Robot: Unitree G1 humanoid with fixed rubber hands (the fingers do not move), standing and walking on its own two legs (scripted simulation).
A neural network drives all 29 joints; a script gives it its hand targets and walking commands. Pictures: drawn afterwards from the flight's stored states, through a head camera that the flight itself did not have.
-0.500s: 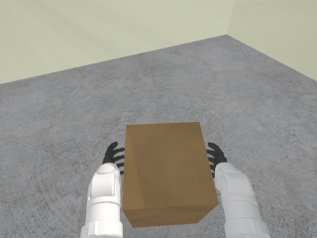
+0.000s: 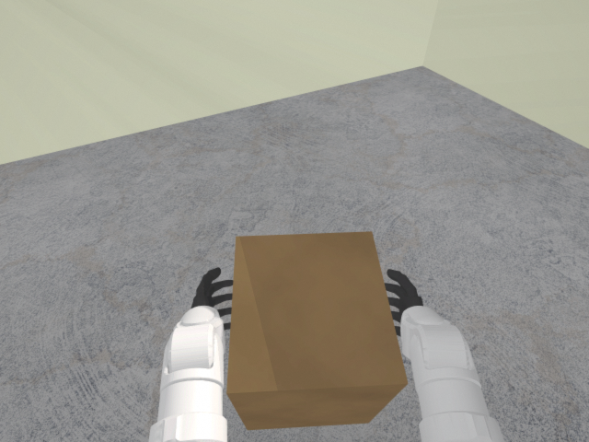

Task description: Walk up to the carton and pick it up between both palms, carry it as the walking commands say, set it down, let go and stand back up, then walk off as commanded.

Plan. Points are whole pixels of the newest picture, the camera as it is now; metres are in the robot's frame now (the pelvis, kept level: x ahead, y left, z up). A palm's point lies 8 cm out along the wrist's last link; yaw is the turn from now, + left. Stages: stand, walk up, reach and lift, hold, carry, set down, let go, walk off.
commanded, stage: hold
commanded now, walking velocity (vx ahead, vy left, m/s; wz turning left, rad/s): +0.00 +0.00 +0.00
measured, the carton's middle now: (306, 335) +0.30 -0.01 -0.04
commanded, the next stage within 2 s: carry in 0.22 s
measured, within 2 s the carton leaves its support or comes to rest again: neither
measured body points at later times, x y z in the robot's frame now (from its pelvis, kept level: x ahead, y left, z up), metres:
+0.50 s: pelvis +0.00 -0.02 +0.00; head -0.04 -0.05 +0.45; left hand +0.31 +0.12 +0.07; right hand +0.30 -0.18 +0.05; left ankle +0.08 +0.11 -0.71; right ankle -0.02 -0.10 -0.73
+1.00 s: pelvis +0.15 -0.02 +0.00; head +0.19 -0.02 +0.45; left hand +0.47 +0.12 +0.06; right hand +0.45 -0.17 +0.06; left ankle +0.17 +0.11 -0.73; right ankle +0.11 -0.11 -0.73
